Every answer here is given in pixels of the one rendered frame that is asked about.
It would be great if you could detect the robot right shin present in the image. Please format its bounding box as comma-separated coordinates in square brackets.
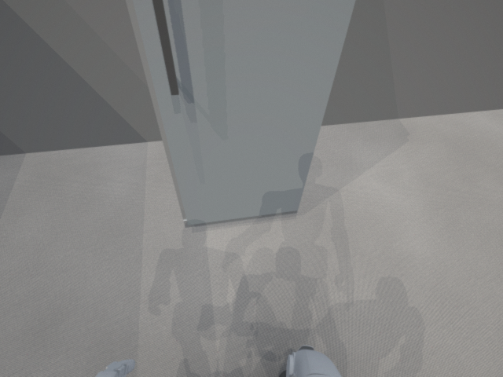
[298, 345, 314, 351]

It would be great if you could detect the robot right thigh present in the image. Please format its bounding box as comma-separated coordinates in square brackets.
[286, 350, 342, 377]

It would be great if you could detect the handle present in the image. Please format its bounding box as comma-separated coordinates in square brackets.
[152, 0, 179, 95]

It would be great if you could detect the fridge door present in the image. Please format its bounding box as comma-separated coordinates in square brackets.
[133, 0, 356, 225]

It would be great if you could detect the robot left hand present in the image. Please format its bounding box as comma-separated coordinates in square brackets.
[95, 359, 135, 377]

